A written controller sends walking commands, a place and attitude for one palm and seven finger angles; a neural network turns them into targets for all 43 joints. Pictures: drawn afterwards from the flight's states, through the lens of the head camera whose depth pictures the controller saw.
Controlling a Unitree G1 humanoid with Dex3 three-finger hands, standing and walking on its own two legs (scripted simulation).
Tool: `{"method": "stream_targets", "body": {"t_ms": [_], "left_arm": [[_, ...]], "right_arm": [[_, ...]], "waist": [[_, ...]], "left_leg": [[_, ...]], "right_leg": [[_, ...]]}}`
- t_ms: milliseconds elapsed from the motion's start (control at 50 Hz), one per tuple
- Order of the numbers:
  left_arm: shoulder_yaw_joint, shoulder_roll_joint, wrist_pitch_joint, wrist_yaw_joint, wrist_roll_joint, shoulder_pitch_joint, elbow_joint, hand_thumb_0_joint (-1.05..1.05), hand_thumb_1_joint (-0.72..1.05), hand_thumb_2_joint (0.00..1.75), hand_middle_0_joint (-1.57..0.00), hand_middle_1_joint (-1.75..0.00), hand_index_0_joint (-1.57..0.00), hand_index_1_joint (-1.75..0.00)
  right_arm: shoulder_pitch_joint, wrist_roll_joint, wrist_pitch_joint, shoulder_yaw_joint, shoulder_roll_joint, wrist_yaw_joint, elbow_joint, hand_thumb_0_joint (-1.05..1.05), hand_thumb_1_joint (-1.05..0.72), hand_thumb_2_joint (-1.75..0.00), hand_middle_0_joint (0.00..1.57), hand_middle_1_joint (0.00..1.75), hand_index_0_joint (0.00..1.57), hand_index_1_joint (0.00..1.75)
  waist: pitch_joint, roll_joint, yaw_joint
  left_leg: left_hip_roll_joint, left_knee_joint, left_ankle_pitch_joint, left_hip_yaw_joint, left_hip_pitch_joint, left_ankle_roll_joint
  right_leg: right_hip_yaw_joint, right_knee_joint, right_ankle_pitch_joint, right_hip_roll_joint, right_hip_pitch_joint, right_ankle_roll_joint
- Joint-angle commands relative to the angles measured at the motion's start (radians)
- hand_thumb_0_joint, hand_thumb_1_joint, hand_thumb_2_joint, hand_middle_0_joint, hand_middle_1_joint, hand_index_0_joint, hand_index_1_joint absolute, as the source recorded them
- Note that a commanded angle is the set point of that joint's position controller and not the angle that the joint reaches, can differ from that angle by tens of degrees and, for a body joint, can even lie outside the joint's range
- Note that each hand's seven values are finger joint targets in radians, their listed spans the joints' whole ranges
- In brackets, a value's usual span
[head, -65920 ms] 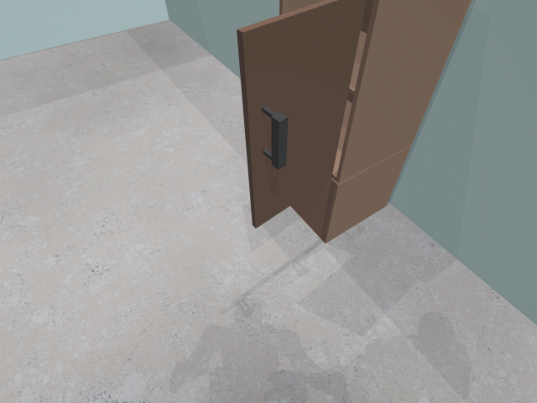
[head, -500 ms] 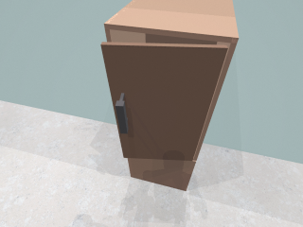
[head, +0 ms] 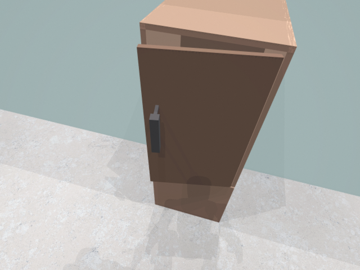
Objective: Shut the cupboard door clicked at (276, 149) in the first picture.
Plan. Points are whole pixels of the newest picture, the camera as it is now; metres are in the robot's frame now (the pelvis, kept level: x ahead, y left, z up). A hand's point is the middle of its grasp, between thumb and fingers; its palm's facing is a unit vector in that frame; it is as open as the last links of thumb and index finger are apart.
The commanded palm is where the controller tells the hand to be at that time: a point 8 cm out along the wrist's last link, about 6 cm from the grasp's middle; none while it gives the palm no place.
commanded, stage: shuffle to correct the standing spot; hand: left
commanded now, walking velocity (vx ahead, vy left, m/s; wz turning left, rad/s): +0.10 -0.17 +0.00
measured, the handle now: (156, 129) +0.50 +0.10 +0.01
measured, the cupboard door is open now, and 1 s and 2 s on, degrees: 12 12 12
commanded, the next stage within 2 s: come to a stop and stand still in 0.36 s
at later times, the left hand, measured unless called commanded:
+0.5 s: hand out of the picture +0.03 +0.11 -0.18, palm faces -0.01 -0.99 -0.11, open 7.4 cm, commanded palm none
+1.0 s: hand out of the picture +0.10 +0.12 -0.18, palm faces +0.01 -0.98 -0.22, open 7.3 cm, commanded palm none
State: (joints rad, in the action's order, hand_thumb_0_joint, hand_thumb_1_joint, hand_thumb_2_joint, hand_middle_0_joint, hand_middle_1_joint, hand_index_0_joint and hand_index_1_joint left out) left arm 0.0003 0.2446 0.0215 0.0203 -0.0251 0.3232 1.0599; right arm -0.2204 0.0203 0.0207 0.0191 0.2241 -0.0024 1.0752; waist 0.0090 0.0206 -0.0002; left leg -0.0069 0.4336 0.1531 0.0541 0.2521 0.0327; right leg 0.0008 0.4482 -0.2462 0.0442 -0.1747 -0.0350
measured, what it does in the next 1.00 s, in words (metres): shifts its weight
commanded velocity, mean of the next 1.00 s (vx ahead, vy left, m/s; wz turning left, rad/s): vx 0.01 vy -0.03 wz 0.00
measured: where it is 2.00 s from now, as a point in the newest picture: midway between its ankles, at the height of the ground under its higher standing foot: outside the picture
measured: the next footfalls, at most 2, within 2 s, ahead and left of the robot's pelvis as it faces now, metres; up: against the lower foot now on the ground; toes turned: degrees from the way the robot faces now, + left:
none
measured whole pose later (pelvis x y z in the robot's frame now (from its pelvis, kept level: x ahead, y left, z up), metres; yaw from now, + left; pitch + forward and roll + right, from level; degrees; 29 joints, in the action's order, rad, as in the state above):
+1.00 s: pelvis +0.04 -0.06 -0.01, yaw -2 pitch -2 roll -1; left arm 0.02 0.17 0.01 0.05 -0.02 0.22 1.00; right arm -0.17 0.01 0.03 0.04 0.17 -0.02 1.02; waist 0.07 0.00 0.01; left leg 0.03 0.58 0.30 0.11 0.26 0.03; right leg -0.09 0.55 -0.27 0.05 -0.25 -0.02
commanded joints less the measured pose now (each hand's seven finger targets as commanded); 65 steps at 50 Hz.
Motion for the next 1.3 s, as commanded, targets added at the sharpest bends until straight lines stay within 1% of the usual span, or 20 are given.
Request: {"method": "stream_targets", "body": {"t_ms": [0, 120, 200, 260, 300, 340, 360, 400, 500, 540, 560, 680, 780, 920, 940, 960, 1000, 1080, 1140, 1280], "left_arm": [[0.017, 0.045, 0.005, -0.008, -0.010, 0.093, -0.039, 0.00, 0.90, 0.90, -0.20, -0.30, -0.20, -0.30], [0.037, 0.024, 0.006, -0.016, -0.009, 0.154, -0.048, 0.00, 0.90, 0.90, -0.20, -0.30, -0.20, -0.30], [0.053, 0.045, -0.003, -0.002, -0.003, 0.173, -0.044, 0.00, 0.90, 0.90, -0.20, -0.30, -0.20, -0.30], [0.052, 0.014, -0.002, -0.001, -0.004, 0.131, -0.048, 0.00, 0.90, 0.90, -0.20, -0.30, -0.20, -0.30], [0.046, -0.029, 0.004, -0.006, -0.001, 0.119, -0.053, 0.00, 0.90, 0.90, -0.20, -0.30, -0.20, -0.30], [0.046, -0.052, 0.009, -0.014, -0.010, 0.071, -0.085, 0.00, 0.90, 0.90, -0.20, -0.30, -0.20, -0.30], [0.053, -0.030, 0.016, -0.016, -0.018, 0.031, -0.107, 0.00, 0.90, 0.90, -0.20, -0.30, -0.20, -0.30], [0.063, -0.044, 0.010, -0.030, -0.014, 0.002, -0.115, 0.00, 0.90, 0.90, -0.20, -0.30, -0.20, -0.30], [0.060, -0.086, -0.006, -0.026, -0.002, 0.151, -0.056, 0.00, 0.90, 0.90, -0.20, -0.30, -0.20, -0.30], [0.069, 0.027, -0.025, 0.000, -0.003, 0.146, -0.041, 0.00, 0.90, 0.90, -0.20, -0.30, -0.20, -0.30], [0.062, 0.045, -0.029, 0.005, 0.001, 0.116, -0.055, 0.00, 0.90, 0.90, -0.20, -0.30, -0.20, -0.30], [0.055, 0.040, -0.041, 0.028, 0.006, -0.023, -0.058, 0.00, 0.90, 0.90, -0.20, -0.30, -0.20, -0.30], [0.066, 0.042, -0.014, 0.032, 0.006, -0.032, -0.080, 0.00, 0.90, 0.90, -0.20, -0.30, -0.20, -0.30], [0.055, 0.019, -0.002, 0.023, 0.000, -0.064, -0.101, 0.00, 0.90, 0.90, -0.20, -0.30, -0.20, -0.30], [0.039, 0.052, -0.027, 0.059, 0.006, 0.038, -0.068, 0.00, 0.90, 0.90, -0.20, -0.30, -0.20, -0.30], [0.042, 0.098, -0.046, 0.055, 0.002, -0.007, -0.091, 0.00, 0.90, 0.90, -0.20, -0.30, -0.20, -0.30], [0.038, 0.074, -0.043, 0.044, 0.006, -0.049, -0.126, 0.00, 0.90, 0.90, -0.20, -0.30, -0.20, -0.30], [0.023, 0.036, -0.008, 0.026, 0.002, -0.045, -0.134, 0.00, 0.90, 0.90, -0.20, -0.30, -0.20, -0.30], [0.022, 0.030, -0.001, 0.018, -0.005, -0.009, -0.137, 0.00, 0.90, 0.90, -0.20, -0.30, -0.20, -0.30], [0.020, 0.029, -0.019, 0.014, -0.004, 0.056, -0.135, 0.00, 0.90, 0.90, -0.20, -0.30, -0.20, -0.30]], "right_arm": [[-0.018, 0.001, -0.013, 0.046, 0.168, -0.024, -0.046, 0.00, -0.90, -0.90, 0.20, 0.30, 0.20, 0.30], [-0.042, 0.002, -0.013, 0.058, 0.109, -0.037, -0.049, 0.00, -0.90, -0.90, 0.20, 0.30, 0.20, 0.30], [-0.054, -0.002, -0.020, 0.033, -0.006, -0.040, -0.051, 0.00, -0.90, -0.90, 0.20, 0.30, 0.20, 0.30], [-0.098, -0.004, -0.028, 0.032, -0.030, -0.043, -0.025, 0.00, -0.90, -0.90, 0.20, 0.30, 0.20, 0.30], [-0.180, 0.001, -0.040, 0.037, 0.001, -0.049, 0.008, 0.00, -0.90, -0.90, 0.20, 0.30, 0.20, 0.30], [-0.238, 0.014, -0.039, 0.069, 0.116, -0.057, 0.020, 0.00, -0.90, -0.90, 0.20, 0.30, 0.20, 0.30], [-0.239, 0.014, -0.043, 0.073, 0.127, -0.058, 0.019, 0.00, -0.90, -0.90, 0.20, 0.30, 0.20, 0.30], [-0.175, 0.015, -0.051, 0.068, 0.105, -0.057, 0.000, 0.00, -0.90, -0.90, 0.20, 0.30, 0.20, 0.30], [-0.082, 0.011, -0.035, 0.067, 0.077, -0.053, -0.028, 0.00, -0.90, -0.90, 0.20, 0.30, 0.20, 0.30], [-0.109, -0.006, -0.024, 0.039, -0.052, -0.040, -0.051, 0.00, -0.90, -0.90, 0.20, 0.30, 0.20, 0.30], [-0.091, -0.005, -0.015, 0.031, -0.064, -0.033, -0.061, 0.00, -0.90, -0.90, 0.20, 0.30, 0.20, 0.30], [-0.123, -0.014, -0.010, 0.026, -0.052, -0.030, 0.002, 0.00, -0.90, -0.90, 0.20, 0.30, 0.20, 0.30], [-0.069, -0.005, -0.006, 0.043, 0.008, -0.031, -0.022, 0.00, -0.90, -0.90, 0.20, 0.30, 0.20, 0.30], [-0.008, -0.003, -0.004, 0.044, 0.035, -0.022, -0.073, 0.00, -0.90, -0.90, 0.20, 0.30, 0.20, 0.30], [0.046, -0.022, -0.035, 0.041, 0.080, -0.021, -0.147, 0.00, -0.90, -0.90, 0.20, 0.30, 0.20, 0.30], [0.002, -0.019, -0.037, 0.031, 0.052, -0.017, -0.167, 0.00, -0.90, -0.90, 0.20, 0.30, 0.20, 0.30], [-0.062, -0.009, -0.034, 0.031, 0.039, -0.014, -0.163, 0.00, -0.90, -0.90, 0.20, 0.30, 0.20, 0.30], [0.012, -0.005, -0.025, 0.025, 0.071, -0.014, -0.206, 0.00, -0.90, -0.90, 0.20, 0.30, 0.20, 0.30], [0.008, 0.003, -0.014, 0.033, 0.098, -0.004, -0.221, 0.00, -0.90, -0.90, 0.20, 0.30, 0.20, 0.30], [-0.027, 0.003, -0.013, 0.029, 0.088, -0.001, -0.204, 0.00, -0.90, -0.90, 0.20, 0.30, 0.20, 0.30]], "waist": [[0.079, -0.114, 0.005], [0.082, -0.046, 0.013], [0.072, 0.190, 0.014], [0.058, 0.099, -0.018], [0.064, -0.049, -0.044], [0.097, -0.322, -0.068], [0.138, -0.308, -0.067], [0.134, -0.173, -0.036], [-0.002, -0.087, 0.044], [0.018, 0.214, 0.028], [0.013, 0.137, 0.029], [0.002, 0.093, -0.005], [-0.008, -0.068, 0.017], [0.004, -0.025, 0.014], [-0.068, -0.051, 0.034], [-0.109, -0.047, -0.014], [-0.175, -0.002, -0.018], [0.079, -0.095, 0.013], [0.144, -0.072, 0.011], [0.065, -0.015, 0.008]], "left_leg": [[0.219, -0.243, 0.451, -0.246, 0.047, 0.035], [0.167, -0.090, 0.385, -0.142, 0.110, 0.017], [0.037, 0.250, 0.212, 0.040, 0.167, -0.019], [0.057, 0.203, 0.183, 0.052, 0.061, -0.020], [0.152, 0.029, 0.091, -0.052, -0.087, 0.008], [0.397, -0.208, 0.245, -0.379, -0.086, 0.118], [0.445, -0.250, 0.247, -0.430, -0.040, 0.164], [0.410, -0.231, 0.190, -0.332, 0.011, 0.151], [0.228, 0.015, 0.082, -0.069, 0.087, 0.035], [0.063, 0.236, 0.315, 0.077, 0.235, -0.049], [0.076, 0.291, 0.369, 0.029, 0.157, -0.045], [0.065, 0.102, 0.142, 0.019, 0.036, -0.060], [0.126, 0.085, -0.333, -0.020, -0.073, -0.027], [0.141, -0.005, -0.088, -0.071, -0.010, -0.002], [0.149, 0.189, -0.237, -0.025, -0.063, -0.031], [0.099, 0.173, -0.220, -0.012, -0.027, -0.044], [0.102, 0.088, -0.166, -0.038, -0.064, -0.021], [0.149, -0.073, 0.092, -0.138, 0.107, 0.030], [0.133, -0.180, 0.450, -0.168, 0.216, 0.024], [0.103, -0.146, 0.409, -0.161, 0.137, 0.026]], "right_leg": [[-0.047, 0.039, -0.103, -0.014, -0.099, 0.031], [0.020, -0.059, -0.137, 0.017, -0.085, 0.057], [0.215, -0.200, -0.158, 0.153, -0.080, 0.164], [0.133, -0.097, 0.030, 0.131, -0.119, 0.181], [0.047, 0.043, -0.021, 0.033, -0.232, 0.118], [-0.094, 0.330, -0.244, -0.052, -0.355, 0.044], [-0.035, 0.465, -0.282, -0.013, -0.391, 0.046], [0.000, 0.476, -0.220, 0.035, -0.366, 0.038], [-0.111, 0.005, 0.044, -0.017, 0.022, 0.015], [0.164, -0.161, 0.109, 0.235, 0.074, 0.100], [0.178, -0.188, 0.122, 0.301, -0.017, 0.150], [0.064, 0.007, 0.657, 0.231, 0.047, 0.161], [-0.008, 0.068, 0.454, 0.145, -0.020, 0.077], [-0.014, 0.023, 0.144, 0.092, -0.041, 0.049], [0.068, 0.027, 0.515, 0.149, -0.037, 0.064], [0.068, 0.068, 0.730, 0.197, 0.045, 0.092], [0.010, 0.136, 0.482, 0.157, 0.047, 0.096], [-0.045, 0.051, -0.082, 0.043, -0.074, 0.054], [-0.048, 0.052, -0.143, 0.026, -0.092, 0.054], [0.025, -0.013, -0.186, 0.027, -0.119, 0.062]]}}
